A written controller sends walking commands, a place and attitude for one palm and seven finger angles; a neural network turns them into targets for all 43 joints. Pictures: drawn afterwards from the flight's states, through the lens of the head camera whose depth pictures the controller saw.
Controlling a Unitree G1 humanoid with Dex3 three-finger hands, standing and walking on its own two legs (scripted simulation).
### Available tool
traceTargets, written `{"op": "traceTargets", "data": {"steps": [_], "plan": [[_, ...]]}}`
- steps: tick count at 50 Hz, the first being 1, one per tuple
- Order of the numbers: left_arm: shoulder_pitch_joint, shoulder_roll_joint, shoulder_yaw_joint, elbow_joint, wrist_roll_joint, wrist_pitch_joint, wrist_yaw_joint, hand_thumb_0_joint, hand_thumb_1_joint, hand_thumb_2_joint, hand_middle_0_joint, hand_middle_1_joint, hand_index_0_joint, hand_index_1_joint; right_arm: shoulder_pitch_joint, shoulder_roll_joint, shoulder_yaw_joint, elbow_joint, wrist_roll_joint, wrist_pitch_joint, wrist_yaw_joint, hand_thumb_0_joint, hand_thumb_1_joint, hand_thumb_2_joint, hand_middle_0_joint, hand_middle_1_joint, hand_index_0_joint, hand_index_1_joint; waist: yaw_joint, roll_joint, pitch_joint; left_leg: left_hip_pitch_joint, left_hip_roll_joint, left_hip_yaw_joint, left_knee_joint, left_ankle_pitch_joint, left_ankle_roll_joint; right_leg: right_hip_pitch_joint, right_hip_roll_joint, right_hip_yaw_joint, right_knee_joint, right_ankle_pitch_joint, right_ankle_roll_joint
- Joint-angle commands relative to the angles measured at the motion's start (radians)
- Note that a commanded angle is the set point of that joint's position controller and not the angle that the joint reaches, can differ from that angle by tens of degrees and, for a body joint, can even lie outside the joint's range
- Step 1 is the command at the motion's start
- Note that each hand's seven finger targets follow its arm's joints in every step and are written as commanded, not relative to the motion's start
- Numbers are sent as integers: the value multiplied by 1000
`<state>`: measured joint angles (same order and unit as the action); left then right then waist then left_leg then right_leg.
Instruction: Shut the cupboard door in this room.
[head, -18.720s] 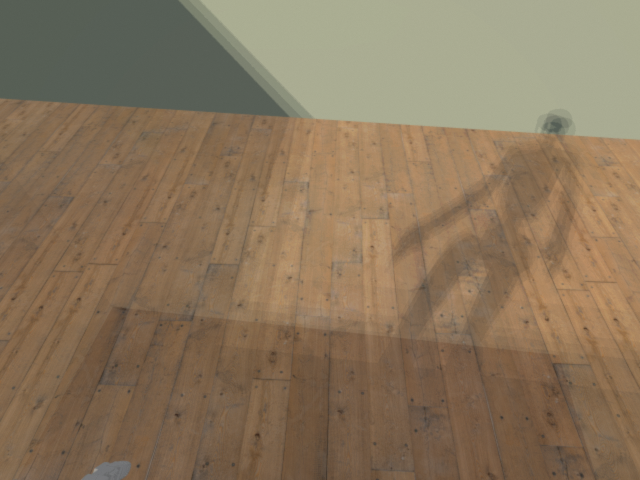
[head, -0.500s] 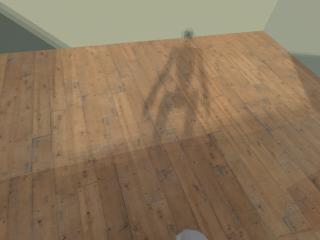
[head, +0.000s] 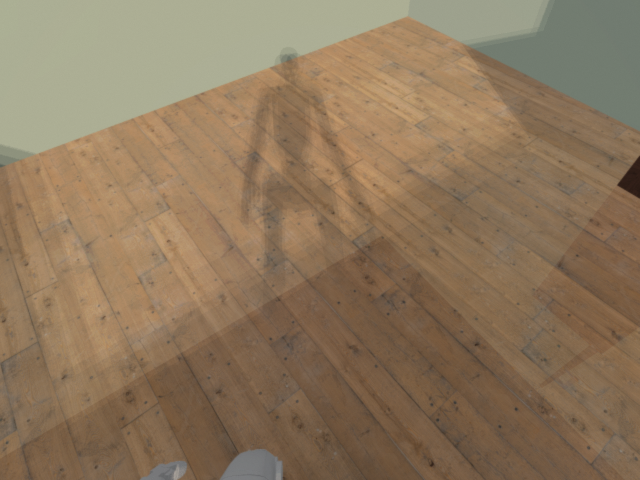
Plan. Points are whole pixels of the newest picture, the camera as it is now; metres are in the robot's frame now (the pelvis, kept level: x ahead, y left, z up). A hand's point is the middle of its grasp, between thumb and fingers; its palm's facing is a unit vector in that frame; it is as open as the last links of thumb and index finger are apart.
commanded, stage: turn or walk to find it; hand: left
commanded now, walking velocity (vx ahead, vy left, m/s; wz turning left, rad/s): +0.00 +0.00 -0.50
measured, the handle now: out of the picture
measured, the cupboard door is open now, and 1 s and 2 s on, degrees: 84 84 84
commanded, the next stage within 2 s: stand and wait in 1.44 s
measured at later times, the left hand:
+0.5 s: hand out of the picture +0.08 +0.25 -0.17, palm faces -0.18 -0.96 -0.23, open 7.4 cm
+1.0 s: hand out of the picture +0.12 +0.13 -0.15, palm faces -0.46 -0.86 -0.22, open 7.4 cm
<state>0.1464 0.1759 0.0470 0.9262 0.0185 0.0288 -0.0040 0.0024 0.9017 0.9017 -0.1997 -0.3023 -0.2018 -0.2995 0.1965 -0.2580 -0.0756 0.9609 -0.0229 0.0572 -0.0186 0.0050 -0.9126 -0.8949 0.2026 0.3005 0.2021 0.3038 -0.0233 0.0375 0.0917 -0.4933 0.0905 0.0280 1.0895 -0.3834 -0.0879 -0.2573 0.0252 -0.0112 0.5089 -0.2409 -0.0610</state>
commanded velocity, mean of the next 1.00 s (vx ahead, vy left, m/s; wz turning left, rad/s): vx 0.08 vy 0.00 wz -0.50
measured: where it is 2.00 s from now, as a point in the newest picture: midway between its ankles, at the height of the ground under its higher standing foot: outside the picture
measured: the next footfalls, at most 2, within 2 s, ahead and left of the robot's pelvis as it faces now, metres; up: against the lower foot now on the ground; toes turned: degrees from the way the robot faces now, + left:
left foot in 0.28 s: +0.04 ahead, +0.15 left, +0.00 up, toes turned -6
right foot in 0.72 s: -0.05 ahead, -0.11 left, +0.00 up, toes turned -28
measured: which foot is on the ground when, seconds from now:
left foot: up 0.00-0.26, down 0.28-0.72, up 0.74-1.00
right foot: down 0.00-0.28, up 0.30-0.70, down 0.72-1.00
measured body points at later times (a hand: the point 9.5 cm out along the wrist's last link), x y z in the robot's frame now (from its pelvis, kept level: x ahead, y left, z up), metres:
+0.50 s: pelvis -0.02 +0.05 +0.00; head +0.01 +0.06 +0.45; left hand +0.09 +0.30 -0.15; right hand +0.00 -0.21 -0.13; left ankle +0.00 +0.15 -0.74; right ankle -0.07 -0.08 -0.66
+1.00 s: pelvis -0.04 +0.00 +0.00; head -0.03 -0.03 +0.45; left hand +0.14 +0.17 -0.13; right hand -0.13 -0.26 -0.14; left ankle +0.04 +0.13 -0.68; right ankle -0.08 -0.09 -0.74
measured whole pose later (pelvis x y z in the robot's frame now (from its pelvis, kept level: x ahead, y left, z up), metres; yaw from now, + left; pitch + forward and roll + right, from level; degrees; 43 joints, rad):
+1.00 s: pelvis -0.04 +0.00 +0.00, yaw -29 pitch +0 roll +1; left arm 0.20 0.18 0.05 0.96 0.02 0.00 -0.02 0.00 0.90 0.90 -0.20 -0.30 -0.20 -0.30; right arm 0.23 -0.27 -0.08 0.96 -0.03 0.04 0.01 0.01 -0.91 -0.90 0.20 0.30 0.20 0.30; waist -0.02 0.02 0.05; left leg -0.47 0.11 0.06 0.97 -0.36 -0.09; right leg -0.22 0.03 0.01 0.44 -0.22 -0.05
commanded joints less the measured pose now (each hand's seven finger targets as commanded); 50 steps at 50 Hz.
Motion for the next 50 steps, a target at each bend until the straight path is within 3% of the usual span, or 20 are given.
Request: {"op": "traceTargets", "data": {"steps": [1, 8, 12, 13, 14, 15, 16, 17, 19, 20, 29, 33, 34, 35, 36, 37, 38, 40, 42, 50], "plan": [[43, 231, 57, -57, -1, -18, 15, 0, 900, 900, -200, -300, -200, -300, -21, -66, -7, -84, 1, -20, -3, 0, -900, -900, 200, 300, 200, 300, 40, -155, -107, -53, -3, -25, -39, 4, -1, 116, -252, 293, -185, 259, -110], [67, 252, 67, -48, 5, -8, 14, 0, 900, 900, -200, -300, -200, -300, -68, -62, 3, -115, 15, -36, -11, 0, -900, -900, 200, 300, 200, 300, 58, -169, -132, 69, -47, -23, -286, -61, 26, 100, -239, 405, -160, 309, -137], [-1, 246, 65, -57, -5, 2, 12, 0, 900, 900, -200, -300, -200, -300, 59, -64, 4, -84, 22, -53, -20, 0, -900, -900, 200, 300, 200, 300, -8, -163, -171, 328, -69, -3, -628, 112, 46, -16, -173, 388, -77, 274, -56], [0, 212, 58, -67, -11, 5, 10, 0, 900, 900, -200, -300, -200, -300, 89, -100, -2, -80, 20, -63, -25, 0, -900, -900, 200, 300, 200, 300, -22, -78, -190, 468, 19, -80, -738, 133, 75, -139, -102, 338, 7, 169, -9], [28, 157, 45, -75, -17, 8, 0, 0, 900, 900, -200, -300, -200, -300, 66, -181, -16, -100, 11, -65, -22, 0, -900, -900, 200, 300, 200, 300, -9, 196, -167, 536, 242, -303, -829, 165, 138, -314, 32, 192, 194, -131, 47], [39, 161, 49, -84, -4, 13, -3, 0, 900, 900, -200, -300, -200, -300, 41, -219, -21, -124, 8, -55, -16, 0, -900, -900, 200, 300, 200, 300, -3, 276, -123, 401, 379, -369, -860, 139, 219, -328, 37, 75, 413, -341, 84], [3, 191, 59, -69, 10, 24, -2, 0, 900, 900, -200, -300, -200, -300, 9, -181, -15, -122, 1, -58, -21, 0, -900, -900, 200, 300, 200, 300, -7, 237, -76, 306, 350, -351, -878, 148, 219, -319, 7, 106, 544, -314, 101], [11, 194, 70, -63, 9, 24, -11, 0, 900, 900, -200, -300, -200, -300, -34, -150, -4, -134, -1, -58, -22, 0, -900, -900, 200, 300, 200, 300, 24, 171, -39, 247, 293, -271, -869, 146, 213, -301, -7, 98, 624, -259, 104], [63, 170, 69, -39, 10, 23, -25, 0, 900, 900, -200, -300, -200, -300, -78, -116, 3, -144, 0, -65, -21, 0, -900, -900, 200, 300, 200, 300, 55, 89, -53, 283, 220, -117, -823, 259, 200, -316, -30, 55, 690, -172, 118], [58, 157, 64, -40, 7, 24, -27, 0, 900, 900, -200, -300, -200, -300, -51, -112, -2, -138, -1, -68, -20, 0, -900, -900, 200, 300, 200, 300, 42, 89, -66, 321, 211, -87, -804, 326, 207, -319, -35, 43, 689, -160, 127], [-55, 108, 34, -77, 0, 18, -26, 0, 900, 900, -200, -300, -200, -300, 87, -139, -33, -57, -2, -62, -6, 0, -900, -900, 200, 300, 200, 300, -28, 155, -110, 426, 261, 15, -701, 565, 230, -202, -65, -64, 338, -232, 128], [25, 122, 35, -53, -3, 2, -19, 0, 900, 900, -200, -300, -200, -300, 60, -153, -40, -51, 1, -56, 1, 0, -900, -900, 200, 300, 200, 300, 21, 157, -140, 351, 250, 79, -574, 537, 166, -1, -40, -102, 41, -62, 94], [81, 161, 41, -36, 0, -7, -15, 0, 900, 900, -200, -300, -200, -300, 61, -141, -38, -52, 7, -54, 5, 0, -900, -900, 200, 300, 200, 300, 49, 75, -165, 275, 217, 119, -457, 442, 111, 137, -64, -70, -105, 78, 78], [127, 268, 59, -24, 10, -21, -1, 0, 900, 900, -200, -300, -200, -300, 74, -67, -21, -77, 11, -50, 9, 0, -900, -900, 200, 300, 200, 300, 71, -218, -173, 21, 123, 182, -260, 64, 39, 322, -289, 201, -178, 304, 4], [167, 318, 68, -11, -3, -21, 8, 0, 900, 900, -200, -300, -200, -300, -9, -36, -5, -124, 10, -40, 5, 0, -900, -900, 200, 300, 200, 300, 104, -324, -148, -112, 33, 104, -87, -264, 18, 276, -440, 364, -157, 598, -99], [169, 315, 77, -15, -7, -16, 18, 0, 900, 900, -200, -300, -200, -300, -32, -54, -5, -125, 13, -22, -9, 0, -900, -900, 200, 300, 200, 300, 111, -335, -157, -93, 35, -1, 1, -243, 30, 181, -423, 374, -187, 471, -137], [108, 291, 75, -26, -4, -9, 19, 0, 900, 900, -200, -300, -200, -300, -44, -59, -9, -119, 9, -17, -9, 0, -900, -900, 200, 300, 200, 300, 90, -295, -102, -122, 32, -28, 64, -186, 31, 137, -384, 384, -216, 244, -144], [5, 237, 59, -57, -4, -6, 16, 0, 900, 900, -200, -300, -200, -300, 4, -73, -10, -85, -6, -19, 6, 0, -900, -900, 200, 300, 200, 300, 38, -180, -88, -104, 52, -7, 45, -41, 18, 112, -292, 274, -236, -29, -98], [10, 226, 54, -53, -3, -23, 10, 0, 900, 900, -200, -300, -200, -300, 18, -78, -9, -79, -13, -28, 16, 0, -900, -900, 200, 300, 200, 300, 37, -187, -95, -87, 42, 18, -4, 9, 5, 119, -257, 254, -254, -81, -85], [103, 249, 57, -14, 3, -58, -3, 0, 900, 900, -200, -300, -200, -300, -65, -79, -11, -128, -7, -57, 34, 0, -900, -900, 200, 300, 200, 300, 64, -177, -53, -81, 13, 17, -197, 20, 5, 109, -253, 366, -318, -259, -126]]}}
